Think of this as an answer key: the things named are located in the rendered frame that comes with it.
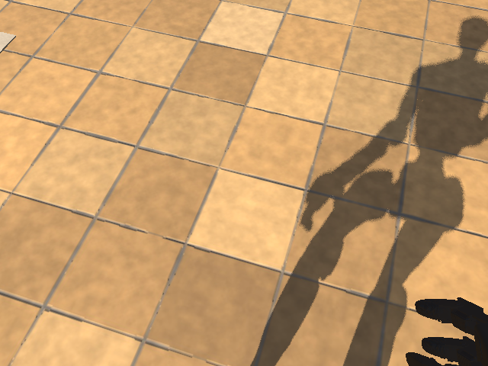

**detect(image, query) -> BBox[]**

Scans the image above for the robot right hand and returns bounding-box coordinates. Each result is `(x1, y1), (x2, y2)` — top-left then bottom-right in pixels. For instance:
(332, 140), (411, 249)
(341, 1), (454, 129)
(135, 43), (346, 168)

(406, 297), (488, 366)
